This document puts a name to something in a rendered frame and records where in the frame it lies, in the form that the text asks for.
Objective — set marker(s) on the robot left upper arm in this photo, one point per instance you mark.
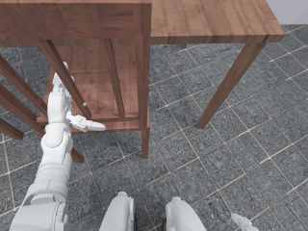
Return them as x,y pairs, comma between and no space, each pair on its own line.
50,216

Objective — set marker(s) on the chair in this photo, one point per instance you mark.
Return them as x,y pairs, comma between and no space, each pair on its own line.
112,79

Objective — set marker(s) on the robot left hand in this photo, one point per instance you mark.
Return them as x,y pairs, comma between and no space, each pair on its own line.
58,107

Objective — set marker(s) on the robot left thigh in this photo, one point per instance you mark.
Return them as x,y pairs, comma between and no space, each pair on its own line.
120,212

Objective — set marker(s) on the left robot forearm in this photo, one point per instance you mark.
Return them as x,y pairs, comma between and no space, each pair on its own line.
51,180

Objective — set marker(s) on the right robot shin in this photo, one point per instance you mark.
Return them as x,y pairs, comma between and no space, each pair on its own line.
173,199

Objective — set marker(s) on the table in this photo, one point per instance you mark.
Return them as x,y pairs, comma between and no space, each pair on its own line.
194,22

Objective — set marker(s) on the robot right hand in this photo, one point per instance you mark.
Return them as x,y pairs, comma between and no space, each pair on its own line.
244,223

